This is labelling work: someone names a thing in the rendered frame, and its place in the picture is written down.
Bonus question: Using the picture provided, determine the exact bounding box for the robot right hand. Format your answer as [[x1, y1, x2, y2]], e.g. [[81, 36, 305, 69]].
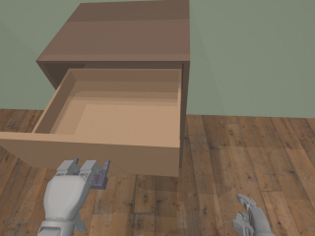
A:
[[232, 194, 272, 236]]

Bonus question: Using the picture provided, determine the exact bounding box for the left robot forearm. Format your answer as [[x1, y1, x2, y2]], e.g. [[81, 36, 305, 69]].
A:
[[37, 218, 76, 236]]

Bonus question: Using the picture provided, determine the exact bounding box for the handle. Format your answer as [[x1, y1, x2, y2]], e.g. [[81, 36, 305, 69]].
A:
[[72, 157, 110, 190]]

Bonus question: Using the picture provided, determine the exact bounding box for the drawer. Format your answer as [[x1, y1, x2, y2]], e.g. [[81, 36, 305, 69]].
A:
[[0, 68, 182, 177]]

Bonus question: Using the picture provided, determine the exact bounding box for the cabinet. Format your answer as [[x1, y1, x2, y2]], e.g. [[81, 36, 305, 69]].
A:
[[35, 0, 191, 168]]

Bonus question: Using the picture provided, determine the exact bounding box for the robot left hand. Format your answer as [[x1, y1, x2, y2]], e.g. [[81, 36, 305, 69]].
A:
[[43, 160, 103, 232]]

